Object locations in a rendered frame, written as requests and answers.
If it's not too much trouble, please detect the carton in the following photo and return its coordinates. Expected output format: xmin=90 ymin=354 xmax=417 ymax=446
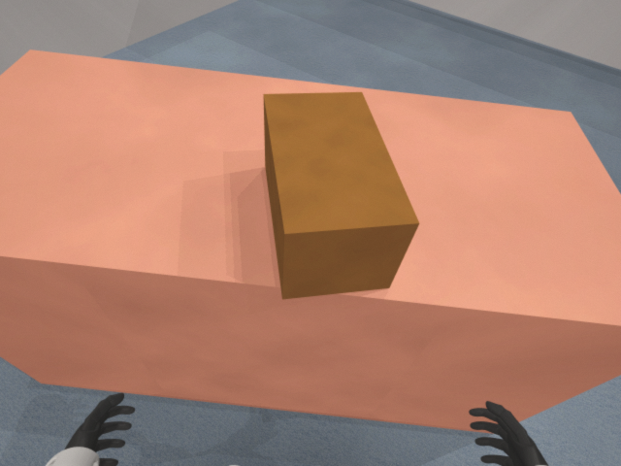
xmin=264 ymin=92 xmax=419 ymax=299

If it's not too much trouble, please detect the robot right hand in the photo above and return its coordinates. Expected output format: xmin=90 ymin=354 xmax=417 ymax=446
xmin=469 ymin=401 xmax=548 ymax=466

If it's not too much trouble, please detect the pedestal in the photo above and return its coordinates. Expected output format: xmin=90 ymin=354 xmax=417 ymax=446
xmin=0 ymin=50 xmax=621 ymax=434

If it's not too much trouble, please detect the robot left hand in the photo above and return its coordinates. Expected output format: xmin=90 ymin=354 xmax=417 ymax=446
xmin=65 ymin=393 xmax=135 ymax=466

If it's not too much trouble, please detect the left robot forearm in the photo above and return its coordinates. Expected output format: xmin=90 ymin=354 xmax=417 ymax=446
xmin=46 ymin=447 xmax=100 ymax=466

